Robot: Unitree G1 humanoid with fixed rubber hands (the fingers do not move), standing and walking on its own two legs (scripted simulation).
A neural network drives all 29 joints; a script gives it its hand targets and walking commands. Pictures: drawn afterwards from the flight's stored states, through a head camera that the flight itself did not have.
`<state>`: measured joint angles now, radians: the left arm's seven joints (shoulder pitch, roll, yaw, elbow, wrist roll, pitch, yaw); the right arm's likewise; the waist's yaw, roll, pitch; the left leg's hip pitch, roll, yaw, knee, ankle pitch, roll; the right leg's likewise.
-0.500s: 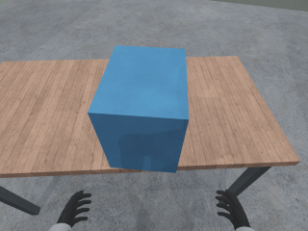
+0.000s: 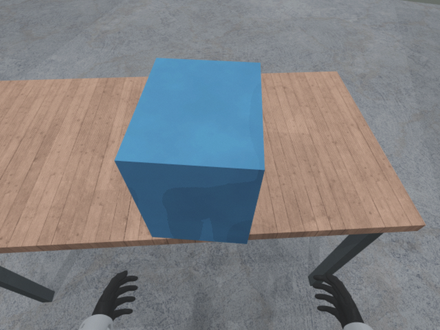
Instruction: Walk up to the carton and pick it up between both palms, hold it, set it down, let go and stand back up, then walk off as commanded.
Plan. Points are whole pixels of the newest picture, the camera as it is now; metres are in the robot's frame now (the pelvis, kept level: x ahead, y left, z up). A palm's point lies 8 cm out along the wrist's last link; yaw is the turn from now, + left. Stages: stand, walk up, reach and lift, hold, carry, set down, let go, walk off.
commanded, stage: stand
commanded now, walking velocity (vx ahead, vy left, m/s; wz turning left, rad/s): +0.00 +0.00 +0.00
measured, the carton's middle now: (203, 154) +0.43 +0.06 +0.04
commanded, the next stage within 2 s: walk off in 1.86 s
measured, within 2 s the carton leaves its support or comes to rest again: neither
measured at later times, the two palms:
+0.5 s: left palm out of the picture +0.07 +0.31 -0.11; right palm out of the picture +0.07 -0.28 -0.12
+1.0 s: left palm out of the picture +0.03 +0.32 -0.12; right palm out of the picture +0.03 -0.26 -0.12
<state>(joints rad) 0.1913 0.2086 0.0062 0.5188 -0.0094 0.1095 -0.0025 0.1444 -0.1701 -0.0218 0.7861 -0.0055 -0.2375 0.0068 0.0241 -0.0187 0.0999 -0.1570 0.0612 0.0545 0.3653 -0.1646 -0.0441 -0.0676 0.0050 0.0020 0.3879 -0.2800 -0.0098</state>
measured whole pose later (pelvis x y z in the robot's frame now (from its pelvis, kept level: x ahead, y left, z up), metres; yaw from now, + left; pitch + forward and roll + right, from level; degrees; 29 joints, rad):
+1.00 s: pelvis -0.02 +0.03 +0.00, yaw +0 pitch -3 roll +0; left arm 0.21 0.34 -0.01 1.03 0.03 -0.02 0.00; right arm 0.14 -0.33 -0.02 1.14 -0.02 -0.02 0.01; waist 0.00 0.01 0.04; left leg -0.17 0.04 0.07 0.37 -0.14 0.00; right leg -0.08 -0.02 0.02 0.37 -0.24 0.02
